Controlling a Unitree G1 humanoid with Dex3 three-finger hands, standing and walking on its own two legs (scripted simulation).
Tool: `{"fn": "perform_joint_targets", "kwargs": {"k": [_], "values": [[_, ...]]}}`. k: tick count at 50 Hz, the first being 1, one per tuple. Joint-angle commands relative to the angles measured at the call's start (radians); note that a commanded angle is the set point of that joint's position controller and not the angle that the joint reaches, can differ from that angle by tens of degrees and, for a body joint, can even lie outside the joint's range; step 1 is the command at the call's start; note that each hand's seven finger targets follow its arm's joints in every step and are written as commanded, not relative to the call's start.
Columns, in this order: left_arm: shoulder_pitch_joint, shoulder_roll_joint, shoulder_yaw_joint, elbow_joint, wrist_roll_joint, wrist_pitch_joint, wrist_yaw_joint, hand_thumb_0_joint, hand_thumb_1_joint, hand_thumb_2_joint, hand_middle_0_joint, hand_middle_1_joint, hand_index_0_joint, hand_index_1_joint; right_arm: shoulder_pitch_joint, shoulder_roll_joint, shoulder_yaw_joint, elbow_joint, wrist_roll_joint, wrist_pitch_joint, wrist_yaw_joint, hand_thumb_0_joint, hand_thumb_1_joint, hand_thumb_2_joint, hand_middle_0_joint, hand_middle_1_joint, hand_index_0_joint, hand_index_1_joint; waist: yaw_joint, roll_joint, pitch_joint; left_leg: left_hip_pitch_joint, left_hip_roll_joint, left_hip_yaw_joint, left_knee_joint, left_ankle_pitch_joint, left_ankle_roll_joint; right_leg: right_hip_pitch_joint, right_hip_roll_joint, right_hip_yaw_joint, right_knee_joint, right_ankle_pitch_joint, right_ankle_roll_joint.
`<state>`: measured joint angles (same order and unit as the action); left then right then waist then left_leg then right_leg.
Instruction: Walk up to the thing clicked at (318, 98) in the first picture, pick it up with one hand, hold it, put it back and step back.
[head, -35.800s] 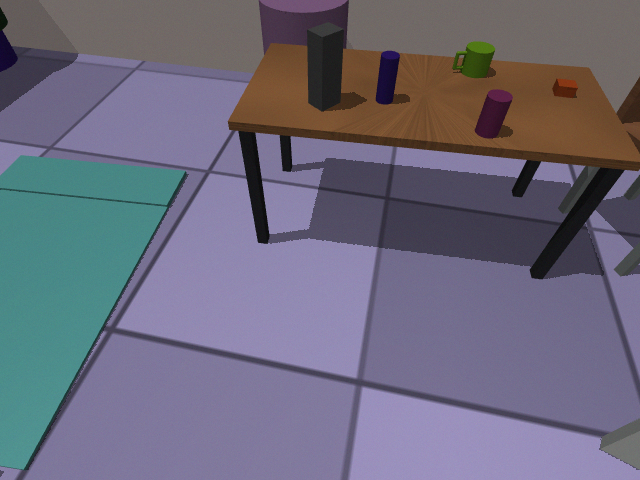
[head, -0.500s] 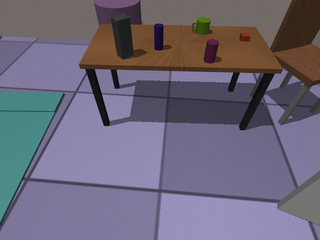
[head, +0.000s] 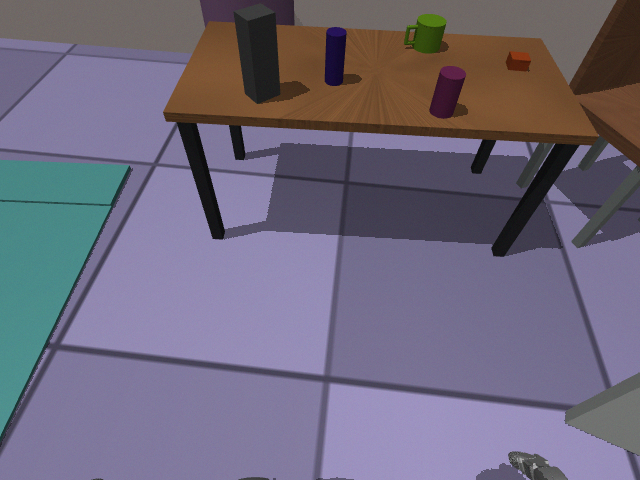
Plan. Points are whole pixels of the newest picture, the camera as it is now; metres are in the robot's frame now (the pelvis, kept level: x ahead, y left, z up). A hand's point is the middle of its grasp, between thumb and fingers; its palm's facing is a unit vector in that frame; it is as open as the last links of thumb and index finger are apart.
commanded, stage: step back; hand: left
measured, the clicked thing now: (258, 56) +1.10 +0.19 -0.07
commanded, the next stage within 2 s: stand in 0.06 s
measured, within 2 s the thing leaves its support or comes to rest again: neither
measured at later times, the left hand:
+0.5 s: hand out of the picture +0.08 +0.23 -0.13, palm faces -0.03 -0.94 -0.33, open 7.4 cm
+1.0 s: hand out of the picture +0.08 +0.25 -0.14, palm faces -0.03 -0.94 -0.34, open 7.4 cm
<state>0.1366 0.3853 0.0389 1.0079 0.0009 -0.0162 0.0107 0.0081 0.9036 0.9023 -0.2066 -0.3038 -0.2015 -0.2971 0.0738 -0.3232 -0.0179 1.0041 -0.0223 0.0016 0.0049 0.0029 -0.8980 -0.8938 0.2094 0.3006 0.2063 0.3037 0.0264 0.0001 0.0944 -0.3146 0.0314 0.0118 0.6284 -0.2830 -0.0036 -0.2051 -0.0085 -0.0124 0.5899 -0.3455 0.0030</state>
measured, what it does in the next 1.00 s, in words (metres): stands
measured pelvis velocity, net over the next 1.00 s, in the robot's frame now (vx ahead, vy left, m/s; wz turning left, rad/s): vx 0.00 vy -0.01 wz -0.01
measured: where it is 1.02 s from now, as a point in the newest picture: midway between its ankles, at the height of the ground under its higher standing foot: outside the picture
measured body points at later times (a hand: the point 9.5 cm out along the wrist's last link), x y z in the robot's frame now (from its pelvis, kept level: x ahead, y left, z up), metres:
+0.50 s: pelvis -0.01 -0.01 +0.02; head +0.00 -0.01 +0.47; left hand +0.09 +0.28 -0.11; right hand +0.06 -0.32 -0.11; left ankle +0.03 +0.12 -0.73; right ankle -0.02 -0.13 -0.73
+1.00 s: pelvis +0.00 -0.01 +0.02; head +0.01 +0.00 +0.47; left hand +0.08 +0.30 -0.11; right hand +0.07 -0.30 -0.11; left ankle +0.03 +0.12 -0.73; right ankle -0.02 -0.13 -0.73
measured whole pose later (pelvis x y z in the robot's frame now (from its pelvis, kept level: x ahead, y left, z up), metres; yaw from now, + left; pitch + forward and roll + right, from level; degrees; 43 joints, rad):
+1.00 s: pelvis +0.00 -0.01 +0.02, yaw +0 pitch -2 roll +0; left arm 0.11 0.35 0.00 1.14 0.00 -0.02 -0.01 0.01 0.90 0.90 -0.21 -0.30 -0.20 -0.30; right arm 0.10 -0.34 0.00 1.15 -0.01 -0.02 0.02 0.00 -0.90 -0.89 0.21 0.30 0.20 0.30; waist -0.01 0.00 0.04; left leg -0.16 0.03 0.02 0.32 -0.13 -0.02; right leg -0.07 -0.01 -0.01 0.32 -0.22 0.01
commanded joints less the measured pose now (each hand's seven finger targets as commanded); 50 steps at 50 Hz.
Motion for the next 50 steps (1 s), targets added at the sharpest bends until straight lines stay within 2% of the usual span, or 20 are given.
{"fn": "perform_joint_targets", "kwargs": {"k": [1,2,3,4,5,7,9,16,19,20,21,23,26,31,32,39,43,45,47,50], "values": [[-0.004,0.246,0.054,-0.038,0.008,-0.025,0.015,0.000,0.900,0.900,-0.200,-0.300,-0.200,-0.300,-0.003,-0.217,-0.053,-0.042,0.018,-0.019,-0.023,0.000,-0.900,-0.900,0.200,0.300,0.200,0.300,-0.025,0.007,-0.200,0.120,0.083,-0.087,-0.102,0.317,0.049,0.042,-0.142,0.152,-0.083,0.385,-0.079],[-0.034,0.231,0.047,-0.044,0.008,-0.023,0.013,0.000,0.900,0.900,-0.200,-0.300,-0.200,-0.300,-0.014,-0.224,-0.055,-0.027,0.013,-0.019,-0.023,0.000,-0.900,-0.900,0.200,0.300,0.200,0.300,-0.029,-0.008,-0.184,0.150,0.096,-0.096,-0.130,0.305,0.053,0.011,-0.132,0.135,-0.097,0.340,-0.067],[-0.028,0.168,0.013,-0.012,-0.004,-0.021,0.002,0.000,0.900,0.900,-0.200,-0.300,-0.200,-0.300,-0.019,-0.241,-0.045,-0.017,0.021,-0.031,-0.014,0.000,-0.900,-0.900,0.200,0.300,0.200,0.300,-0.032,0.020,-0.188,0.206,0.101,-0.126,-0.172,0.310,0.056,0.006,-0.104,0.109,-0.138,0.288,-0.043],[-0.037,0.163,0.012,-0.012,-0.002,-0.022,0.002,0.000,0.900,0.900,-0.200,-0.300,-0.200,-0.300,-0.034,-0.253,-0.049,-0.012,0.015,-0.039,-0.012,0.000,-0.900,-0.900,0.200,0.300,0.200,0.300,-0.023,0.026,-0.192,0.198,0.119,-0.134,-0.178,0.365,0.063,0.046,-0.092,0.086,-0.143,0.310,-0.029],[-0.031,0.164,0.008,-0.005,-0.003,-0.024,0.002,0.000,0.900,0.900,-0.200,-0.300,-0.200,-0.300,-0.053,-0.248,-0.047,-0.010,0.014,-0.040,-0.010,0.000,-0.900,-0.900,0.200,0.300,0.200,0.300,-0.016,0.019,-0.183,0.198,0.115,-0.125,-0.174,0.401,0.060,0.056,-0.102,0.091,-0.162,0.344,-0.026],[-0.051,0.180,0.008,0.015,-0.002,-0.026,0.002,0.000,0.900,0.900,-0.200,-0.300,-0.200,-0.300,-0.042,-0.227,-0.038,0.005,0.018,-0.040,-0.006,0.000,-0.900,-0.900,0.200,0.300,0.200,0.300,-0.035,-0.004,-0.145,0.205,0.106,-0.111,-0.208,0.373,0.050,0.048,-0.109,0.101,-0.197,0.348,-0.024],[-0.066,0.186,0.008,0.021,0.002,-0.026,0.002,0.000,0.900,0.900,-0.200,-0.300,-0.200,-0.300,-0.052,-0.226,-0.036,0.016,0.018,-0.041,-0.007,0.000,-0.900,-0.900,0.200,0.300,0.200,0.300,-0.033,-0.015,-0.147,0.237,0.106,-0.102,-0.222,0.398,0.041,0.057,-0.115,0.099,-0.213,0.385,-0.027],[-0.086,0.185,0.007,0.048,0.004,-0.031,-0.001,0.000,0.900,0.900,-0.200,-0.300,-0.200,-0.300,-0.072,-0.222,-0.031,0.045,0.018,-0.040,-0.003,0.000,-0.900,-0.900,0.200,0.300,0.200,0.300,-0.028,-0.013,-0.122,0.224,0.097,-0.087,-0.294,0.289,0.022,0.093,-0.124,0.103,-0.298,0.313,-0.017],[-0.090,0.189,0.008,0.061,0.005,-0.028,-0.003,0.000,0.900,0.900,-0.200,-0.300,-0.200,-0.300,-0.076,-0.215,-0.028,0.054,0.017,-0.036,-0.001,0.000,-0.900,-0.900,0.200,0.300,0.200,0.300,-0.030,-0.019,-0.078,0.218,0.088,-0.086,-0.327,0.173,0.012,0.046,-0.124,0.116,-0.344,0.186,-0.018],[-0.100,0.192,0.010,0.059,0.007,-0.028,-0.004,0.000,0.900,0.900,-0.200,-0.300,-0.200,-0.300,-0.059,-0.219,-0.029,0.060,0.016,-0.037,0.000,0.000,-0.900,-0.900,0.200,0.300,0.200,0.300,-0.037,-0.011,-0.096,0.219,0.092,-0.085,-0.334,0.156,0.012,0.062,-0.122,0.116,-0.343,0.167,-0.022],[-0.103,0.190,0.010,0.061,0.005,-0.027,-0.004,0.000,0.900,0.900,-0.200,-0.300,-0.200,-0.300,-0.059,-0.218,-0.028,0.064,0.014,-0.038,0.001,0.000,-0.900,-0.900,0.200,0.300,0.200,0.300,-0.035,-0.007,-0.075,0.202,0.088,-0.088,-0.341,0.146,0.008,0.053,-0.122,0.116,-0.353,0.151,-0.021],[-0.096,0.190,0.011,0.065,0.008,-0.026,-0.005,0.000,0.900,0.900,-0.200,-0.300,-0.200,-0.300,-0.060,-0.228,-0.031,0.071,0.013,-0.035,0.003,0.000,-0.900,-0.900,0.200,0.300,0.200,0.300,-0.033,0.010,-0.062,0.198,0.085,-0.087,-0.343,0.084,0.007,0.021,-0.121,0.125,-0.377,0.061,-0.020],[-0.096,0.195,0.012,0.066,0.011,-0.026,-0.006,0.000,0.900,0.900,-0.200,-0.300,-0.200,-0.300,-0.038,-0.229,-0.031,0.076,0.013,-0.034,0.004,0.000,-0.900,-0.900,0.200,0.300,0.200,0.300,-0.040,-0.001,-0.061,0.199,0.086,-0.090,-0.343,0.064,0.008,-0.003,-0.120,0.131,-0.391,0.016,-0.022],[-0.083,0.178,0.009,0.068,0.004,-0.027,-0.009,0.000,0.900,0.900,-0.200,-0.300,-0.200,-0.300,-0.036,-0.234,-0.027,0.080,0.011,-0.044,-0.001,0.000,-0.900,-0.900,0.200,0.300,0.200,0.300,-0.029,0.029,-0.131,0.204,0.107,-0.097,-0.346,0.187,0.014,0.095,-0.123,0.113,-0.342,0.219,-0.023],[-0.086,0.188,0.011,0.069,0.002,-0.027,-0.008,0.000,0.900,0.900,-0.200,-0.300,-0.200,-0.300,-0.028,-0.230,-0.025,0.083,0.011,-0.045,-0.002,0.000,-0.900,-0.900,0.200,0.300,0.200,0.300,-0.029,0.014,-0.137,0.206,0.108,-0.096,-0.349,0.217,0.012,0.105,-0.123,0.112,-0.335,0.235,-0.024],[-0.077,0.183,0.005,0.076,0.004,-0.024,-0.006,0.000,0.900,0.900,-0.200,-0.300,-0.200,-0.300,-0.008,-0.239,-0.021,0.096,0.015,-0.040,-0.008,0.000,-0.900,-0.900,0.200,0.300,0.200,0.300,-0.036,0.009,-0.130,0.220,0.110,-0.090,-0.336,0.252,0.016,0.095,-0.121,0.105,-0.338,0.266,-0.020],[-0.065,0.178,0.003,0.083,0.003,-0.017,-0.007,0.000,0.900,0.900,-0.200,-0.300,-0.200,-0.300,-0.010,-0.239,-0.020,0.096,0.013,-0.035,-0.007,0.000,-0.900,-0.900,0.200,0.300,0.200,0.300,-0.034,0.013,-0.085,0.187,0.104,-0.096,-0.365,0.126,0.015,0.058,-0.114,0.101,-0.347,0.151,-0.020],[-0.061,0.184,0.002,0.082,0.004,-0.018,-0.008,0.000,0.900,0.900,-0.200,-0.300,-0.200,-0.300,-0.008,-0.238,-0.019,0.094,0.014,-0.035,-0.005,0.000,-0.900,-0.900,0.200,0.300,0.200,0.300,-0.036,0.006,-0.074,0.187,0.104,-0.098,-0.367,0.138,0.016,0.051,-0.116,0.102,-0.349,0.153,-0.021],[-0.058,0.178,-0.001,0.077,0.006,-0.020,-0.008,0.000,0.900,0.900,-0.200,-0.300,-0.200,-0.300,-0.016,-0.238,-0.019,0.090,0.014,-0.039,-0.006,0.000,-0.900,-0.900,0.200,0.300,0.200,0.300,-0.034,0.002,-0.096,0.214,0.108,-0.095,-0.353,0.209,0.015,0.051,-0.118,0.098,-0.342,0.203,-0.018],[-0.060,0.180,-0.002,0.074,0.005,-0.023,-0.005,0.000,0.900,0.900,-0.200,-0.300,-0.200,-0.300,-0.014,-0.239,-0.018,0.091,0.014,-0.039,-0.005,0.000,-0.900,-0.900,0.200,0.300,0.200,0.300,-0.035,0.001,-0.105,0.210,0.108,-0.094,-0.345,0.229,0.016,0.068,-0.121,0.098,-0.345,0.223,-0.016]]}}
